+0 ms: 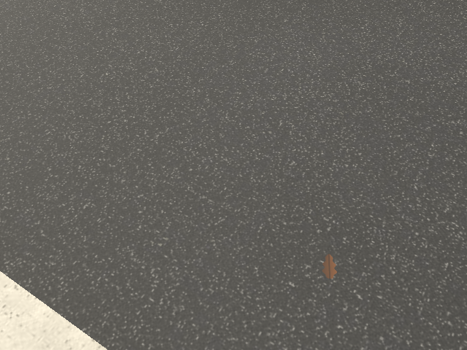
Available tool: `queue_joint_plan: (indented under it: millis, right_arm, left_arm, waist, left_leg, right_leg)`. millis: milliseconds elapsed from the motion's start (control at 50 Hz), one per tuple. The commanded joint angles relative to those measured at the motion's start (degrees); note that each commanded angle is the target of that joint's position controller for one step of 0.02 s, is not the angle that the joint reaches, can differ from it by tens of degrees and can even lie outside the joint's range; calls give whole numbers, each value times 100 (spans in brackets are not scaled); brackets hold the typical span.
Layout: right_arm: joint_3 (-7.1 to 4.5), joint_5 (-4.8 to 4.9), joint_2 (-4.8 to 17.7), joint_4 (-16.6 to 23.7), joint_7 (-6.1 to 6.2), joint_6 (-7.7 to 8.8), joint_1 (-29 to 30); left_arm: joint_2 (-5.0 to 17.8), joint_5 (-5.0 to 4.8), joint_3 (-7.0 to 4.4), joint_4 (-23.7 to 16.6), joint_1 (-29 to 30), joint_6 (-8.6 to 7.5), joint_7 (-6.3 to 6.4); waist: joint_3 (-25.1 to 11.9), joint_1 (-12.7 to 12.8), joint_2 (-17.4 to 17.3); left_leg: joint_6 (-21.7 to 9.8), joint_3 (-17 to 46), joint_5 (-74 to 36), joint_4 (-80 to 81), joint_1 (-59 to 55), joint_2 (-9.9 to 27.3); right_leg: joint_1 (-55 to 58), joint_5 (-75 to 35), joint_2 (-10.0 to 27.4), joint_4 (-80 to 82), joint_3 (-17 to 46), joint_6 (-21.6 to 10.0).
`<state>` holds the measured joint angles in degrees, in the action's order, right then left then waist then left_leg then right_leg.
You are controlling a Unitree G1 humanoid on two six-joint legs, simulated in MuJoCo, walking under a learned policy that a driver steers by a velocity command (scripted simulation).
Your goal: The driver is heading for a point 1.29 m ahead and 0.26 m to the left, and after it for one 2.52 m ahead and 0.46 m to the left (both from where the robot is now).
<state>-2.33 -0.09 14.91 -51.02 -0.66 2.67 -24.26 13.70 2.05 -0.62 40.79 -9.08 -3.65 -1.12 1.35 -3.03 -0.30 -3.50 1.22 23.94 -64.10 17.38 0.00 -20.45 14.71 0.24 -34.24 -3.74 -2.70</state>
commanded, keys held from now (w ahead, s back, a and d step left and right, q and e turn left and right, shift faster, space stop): w+q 0.62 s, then w+e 0.38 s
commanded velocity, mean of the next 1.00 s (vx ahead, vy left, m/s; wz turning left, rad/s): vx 0.50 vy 0.00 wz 0.31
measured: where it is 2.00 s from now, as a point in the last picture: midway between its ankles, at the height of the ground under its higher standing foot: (181, 207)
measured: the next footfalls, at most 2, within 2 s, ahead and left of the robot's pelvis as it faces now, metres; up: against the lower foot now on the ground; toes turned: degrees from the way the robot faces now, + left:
left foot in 0.42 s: +0.29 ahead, +0.15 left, +0.00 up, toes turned +19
right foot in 0.98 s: +0.74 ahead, +0.09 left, -0.11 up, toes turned +20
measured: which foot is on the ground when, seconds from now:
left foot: up 0.00-0.40, down 0.42-1.00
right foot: down 0.00-0.40, up 0.42-0.96, down 0.98-1.00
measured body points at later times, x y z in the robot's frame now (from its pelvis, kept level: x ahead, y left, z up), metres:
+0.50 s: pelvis +0.23 +0.07 -0.01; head +0.26 +0.08 +0.44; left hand +0.21 +0.34 -0.15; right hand +0.43 -0.16 -0.13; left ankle +0.26 +0.14 -0.73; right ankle +0.12 -0.09 -0.65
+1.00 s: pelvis +0.56 +0.12 -0.10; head +0.58 +0.14 +0.35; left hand +0.72 +0.40 -0.18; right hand +0.59 -0.14 -0.23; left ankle +0.27 +0.14 -0.69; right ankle +0.70 +0.08 -0.83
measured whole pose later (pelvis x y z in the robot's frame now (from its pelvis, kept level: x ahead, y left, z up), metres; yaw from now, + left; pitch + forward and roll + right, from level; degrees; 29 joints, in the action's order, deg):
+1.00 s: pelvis +0.56 +0.12 -0.10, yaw +19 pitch +2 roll +2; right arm -2.0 0.1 13.8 -53.7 1.5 4.6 -26.6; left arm 14.5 -0.8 -2.2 41.3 -0.9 -6.4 -5.6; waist 0.5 -6.0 2.6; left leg -5.9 -2.0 44.0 -64.3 3.9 -2.7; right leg -25.8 -6.1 -0.5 -24.8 0.5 -5.3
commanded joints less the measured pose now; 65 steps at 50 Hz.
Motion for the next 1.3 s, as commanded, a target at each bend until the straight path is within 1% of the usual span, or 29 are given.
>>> queue_joint_plan:
  millis: [20,100,260,320,400,420,440,460,500,540,580,640,680,700,780,920,940,980,1000,1020,1040,1060,1080,1100,1120,1140,1180,1220,1300]
  right_arm:
    - [-196,-68,560,416,16,-111,163]
    - [-184,-115,326,588,-147,-346,665]
    - [-48,-190,252,1049,-337,-339,2003]
    - [-145,-235,542,1075,-306,-375,2041]
    - [-269,-281,643,729,-186,-368,925]
    - [-414,-341,952,377,-102,-328,-183]
    - [-571,-216,1739,383,-2,-339,-130]
    - [-535,50,1634,397,18,-306,-430]
    - [-427,-27,1212,450,76,-289,308]
    - [-315,-96,905,482,67,-206,678]
    - [-352,-8,1022,183,92,-57,551]
    - [-353,-38,1043,121,98,10,485]
    - [-289,-78,856,55,107,62,344]
    - [-222,271,604,161,296,204,392]
    - [-144,26,716,27,409,307,-101]
    - [-124,86,660,-130,359,152,-699]
    - [-146,72,745,-135,314,159,-642]
    - [-142,26,767,-88,175,246,-161]
    - [-69,-76,367,-8,92,396,-300]
    - [56,68,409,91,3,579,-1010]
    - [6,308,803,384,-5,650,-503]
    - [3,370,770,697,60,720,427]
    - [-31,224,785,805,196,669,1062]
    - [-47,131,762,887,270,612,928]
    - [-128,35,849,844,291,529,788]
    - [-156,-44,745,859,314,452,748]
    - [-108,-161,453,1032,326,413,1165]
    - [-29,-134,180,1150,247,442,1597]
    - [-92,0,361,1420,152,398,2274]
  left_arm:
    - [563,-65,-207,4,-805,-41,76]
    - [629,-96,-276,218,-905,-242,92]
    - [928,-83,-378,630,-1268,-130,147]
    - [1045,-30,-419,680,-1240,-101,162]
    - [1332,-85,-464,717,-1192,110,168]
    - [1373,-91,-475,612,-1057,135,170]
    - [582,-5,-303,235,-1321,132,38]
    - [853,39,-298,-15,-536,33,68]
    - [952,-133,-299,53,-463,-94,55]
    - [1043,11,-353,160,-524,36,52]
    - [776,74,-331,-93,-45,223,65]
    - [689,-4,-324,-168,129,293,-15]
    - [656,-7,-320,-164,333,245,-61]
    - [685,-363,-376,-216,753,-33,-84]
    - [487,-221,-294,-359,1322,-283,-348]
    - [391,-331,-187,-530,1853,-304,-517]
    - [470,-324,-229,-405,1444,-325,-489]
    - [792,-308,-461,280,-752,-299,-406]
    - [1065,-195,-497,566,-1766,-239,-348]
    - [1267,-166,-495,589,-2018,-196,-310]
    - [1450,-297,-652,653,-2245,-85,-246]
    - [1309,-241,-635,435,-1747,-34,-74]
    - [1006,-224,-528,237,-855,-34,-23]
    - [1091,-160,-491,132,-461,-118,7]
    - [963,-179,-446,40,-115,-203,0]
    - [866,-228,-436,43,10,-187,0]
    - [875,-239,-437,-1,-41,-170,59]
    - [1019,-308,-517,69,-384,-85,160]
    - [908,-430,-555,218,-1014,67,191]
  waist:
    - [-61,386,820]
    - [208,210,535]
    - [303,443,430]
    - [301,361,397]
    - [-290,-153,395]
    - [-693,-699,-29]
    - [-1057,-187,-1795]
    - [-1143,-558,-970]
    - [-201,-69,-68]
    - [47,205,199]
    - [76,281,-16]
    - [34,314,-130]
    - [86,213,-155]
    - [221,65,166]
    - [226,-273,-9]
    - [736,-626,-70]
    - [510,-418,-132]
    - [-506,776,-52]
    - [-1196,952,795]
    - [-2469,779,1265]
    - [-2930,1173,1054]
    - [-2312,1161,319]
    - [-1314,893,-488]
    - [-1050,488,-330]
    - [-577,118,-499]
    - [-141,-42,-157]
    - [-90,60,154]
    - [-329,283,348]
    - [-311,560,443]
  left_leg:
    - [19,231,-492,-388,1710,456]
    - [113,149,-1231,185,1932,558]
    - [-81,-437,-2409,2139,1623,440]
    - [-343,-418,-2038,2085,1712,457]
    - [-795,-1071,-727,2748,-475,-485]
    - [-1089,-451,-873,3319,-2017,-355]
    - [-2005,2384,-1483,3720,-3936,1321]
    - [-2094,3367,-1977,4483,-3675,1572]
    - [-1800,2580,-2450,4678,-2274,1497]
    - [-1571,1990,-2716,4845,-1223,1205]
    - [-1367,1637,-2455,4935,-757,834]
    - [-1362,1489,-2127,4939,-620,625]
    - [-1220,1337,-1988,4840,-541,573]
    - [-1087,1350,-1587,4381,-523,715]
    - [-900,1187,-934,3707,-578,782]
    - [-574,899,-2441,2568,-1392,930]
    - [-521,764,-3372,2110,-1246,908]
    - [-323,172,-4666,-363,-290,551]
    - [5,-217,-424,-3210,2042,0]
    - [204,364,1778,-4315,3161,-181]
    - [419,625,1354,-4084,3812,-35]
    - [337,732,251,-3076,4151,266]
    - [401,464,-209,-2724,3932,342]
    - [499,574,-286,-2590,3513,437]
    - [596,778,-555,-1432,2915,661]
    - [687,635,-515,-548,2469,734]
    - [804,236,-1102,973,1628,573]
    - [784,55,-2383,2311,791,235]
    - [682,293,-2916,3432,656,-33]
  right_leg:
    - [1482,-1552,1641,2054,1660,-755]
    - [1336,-2000,1527,2630,822,-797]
    - [1763,-2482,1435,2508,-474,-674]
    - [2418,-3239,1652,1971,-666,-556]
    - [2003,-5153,1420,-595,-1105,-345]
    - [872,-4050,1177,-2364,-1135,-141]
    - [-2003,1637,-32,-4496,-922,341]
    - [-2609,1539,-103,-4444,237,357]
    - [-2045,816,473,-3314,541,366]
    - [-1183,503,593,-2530,583,429]
    - [-925,-238,480,-1851,650,470]
    - [-1046,-1317,378,-1180,581,468]
    - [-1054,-2133,412,-815,573,348]
    - [-1295,-2705,485,-314,1046,226]
    - [-1376,-3899,330,244,833,-30]
    - [-1775,-2979,78,1059,643,-136]
    - [-1051,-2712,-10,1065,453,-218]
    - [1686,-3277,-167,1110,93,-585]
    - [4190,-5314,840,-132,1285,-1212]
    - [5735,-6096,1933,-603,3203,-2071]
    - [6044,-3334,2156,306,4161,-2484]
    - [5217,-1025,1997,1132,4354,-2131]
    - [3731,-768,1787,1654,4197,-1861]
    - [2633,-1191,1959,1764,4510,-2048]
    - [1481,-1652,1585,1937,3952,-1914]
    - [647,-1919,1164,2021,3157,-1708]
    - [-265,-2640,583,2110,2249,-1433]
    - [-451,-2617,250,2033,1797,-1183]
    - [262,-1387,364,1769,2364,-942]
Keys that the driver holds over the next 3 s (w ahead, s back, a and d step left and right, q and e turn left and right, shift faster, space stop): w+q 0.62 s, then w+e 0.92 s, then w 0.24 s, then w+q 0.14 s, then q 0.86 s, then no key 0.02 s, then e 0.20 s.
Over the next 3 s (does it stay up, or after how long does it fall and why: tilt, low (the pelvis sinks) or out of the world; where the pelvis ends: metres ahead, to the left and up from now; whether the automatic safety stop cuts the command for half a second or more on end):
stays up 1.26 0.15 -0.10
